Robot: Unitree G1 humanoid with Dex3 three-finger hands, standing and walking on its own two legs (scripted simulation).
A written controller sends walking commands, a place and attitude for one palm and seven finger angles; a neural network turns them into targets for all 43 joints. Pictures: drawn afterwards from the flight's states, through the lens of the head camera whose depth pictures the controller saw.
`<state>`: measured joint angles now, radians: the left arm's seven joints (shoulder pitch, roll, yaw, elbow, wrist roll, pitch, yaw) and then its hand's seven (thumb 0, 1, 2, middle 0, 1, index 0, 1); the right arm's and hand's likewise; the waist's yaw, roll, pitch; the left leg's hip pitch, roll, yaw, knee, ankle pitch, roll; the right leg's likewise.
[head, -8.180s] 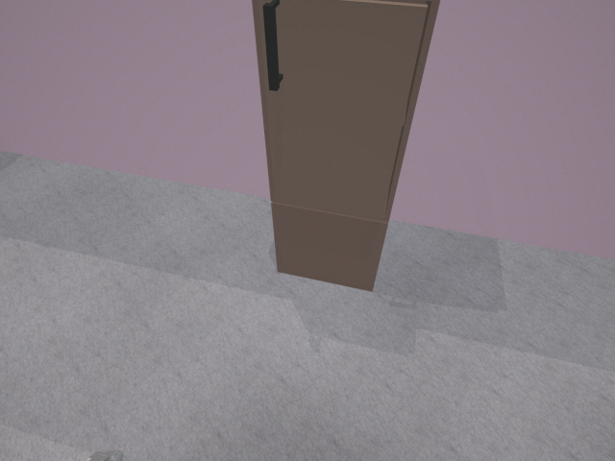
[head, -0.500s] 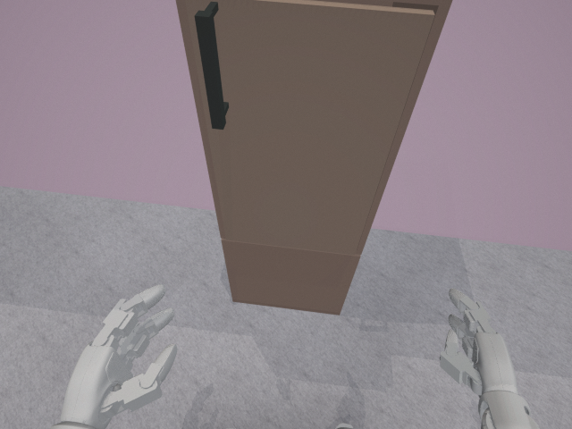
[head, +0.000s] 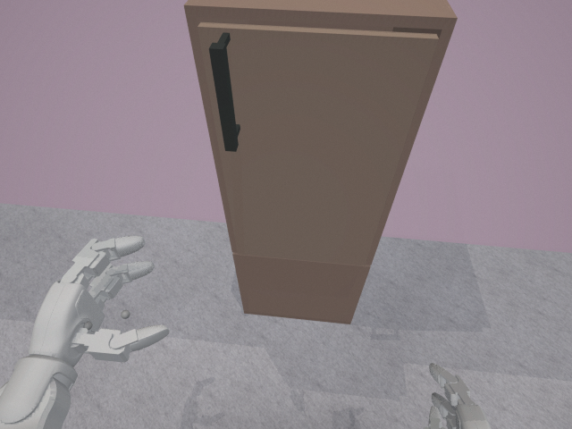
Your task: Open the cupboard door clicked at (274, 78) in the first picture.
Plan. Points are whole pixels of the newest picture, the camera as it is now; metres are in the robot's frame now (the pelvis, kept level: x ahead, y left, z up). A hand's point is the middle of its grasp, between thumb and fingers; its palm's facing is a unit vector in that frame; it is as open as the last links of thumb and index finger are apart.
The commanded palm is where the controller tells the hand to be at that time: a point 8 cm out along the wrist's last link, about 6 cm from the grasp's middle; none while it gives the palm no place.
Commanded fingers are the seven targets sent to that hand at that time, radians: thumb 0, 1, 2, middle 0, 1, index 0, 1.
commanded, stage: raise the hand with hooked fingers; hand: left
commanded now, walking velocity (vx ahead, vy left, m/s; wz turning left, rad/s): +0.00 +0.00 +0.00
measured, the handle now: (228, 96) +0.57 +0.14 +0.18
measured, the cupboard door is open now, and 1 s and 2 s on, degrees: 0 0 0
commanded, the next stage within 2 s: move the hooked fingers beside the handle in 1.16 s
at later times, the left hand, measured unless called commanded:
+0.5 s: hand (74, 238) +0.27 +0.25 +0.18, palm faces +0.04 -1.00 -0.09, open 13.9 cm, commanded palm +0.25 +0.30 +0.18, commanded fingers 0.00 -0.50 0.30 -0.30 -1.20 -0.30 -1.20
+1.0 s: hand (84, 209) +0.30 +0.25 +0.19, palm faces +0.03 -1.00 -0.07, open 14.0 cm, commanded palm +0.27 +0.29 +0.20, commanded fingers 0.00 -0.50 0.30 -0.30 -1.20 -0.30 -1.20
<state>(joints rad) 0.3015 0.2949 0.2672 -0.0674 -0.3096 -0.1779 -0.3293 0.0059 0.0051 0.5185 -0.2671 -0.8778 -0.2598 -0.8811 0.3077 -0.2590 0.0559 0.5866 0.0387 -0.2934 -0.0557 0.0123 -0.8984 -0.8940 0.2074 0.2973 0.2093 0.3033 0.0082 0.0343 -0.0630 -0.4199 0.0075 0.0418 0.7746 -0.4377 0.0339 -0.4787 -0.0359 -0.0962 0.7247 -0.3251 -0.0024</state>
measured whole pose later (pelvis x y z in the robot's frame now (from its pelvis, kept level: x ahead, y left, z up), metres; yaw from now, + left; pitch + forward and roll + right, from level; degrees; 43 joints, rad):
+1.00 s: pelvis +0.01 -0.03 +0.03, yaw +0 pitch -1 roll +0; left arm -0.18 0.46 0.47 0.25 -0.31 0.10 -0.49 -0.01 -0.50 0.30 -0.31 -1.20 -0.30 -1.20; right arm 0.25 -0.30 0.07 0.59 0.07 -0.22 -0.09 0.01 -0.90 -0.89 0.20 0.30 0.21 0.30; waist 0.04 0.05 -0.01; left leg -0.16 0.02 0.04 0.49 -0.31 0.00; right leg -0.24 0.00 -0.10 0.49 -0.23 -0.04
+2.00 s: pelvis +0.01 -0.01 +0.03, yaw -1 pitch +2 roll +0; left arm -0.47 0.46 0.38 0.54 -0.24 0.06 -0.42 -0.01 -0.50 0.30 -0.30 -1.20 -0.30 -1.20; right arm 0.29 -0.29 0.07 0.62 0.07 -0.18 -0.10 0.01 -0.90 -0.89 0.20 0.30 0.21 0.30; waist 0.00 0.03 -0.03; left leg -0.20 0.00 0.05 0.47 -0.31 0.02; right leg -0.28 -0.02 -0.08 0.48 -0.22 -0.02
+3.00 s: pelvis +0.01 -0.01 +0.02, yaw -3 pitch +13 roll -1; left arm -1.03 0.66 0.46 1.24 -0.09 -0.18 -0.38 -0.01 -0.50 0.30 -0.30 -1.20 -0.31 -1.21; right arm 0.47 -0.31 0.05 0.66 0.02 -0.03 -0.05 0.00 -0.90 -0.89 0.21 0.30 0.21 0.30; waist -0.16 0.02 -0.05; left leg -0.46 0.03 0.09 0.58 -0.34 0.02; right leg -0.54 0.00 -0.05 0.54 -0.22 -0.01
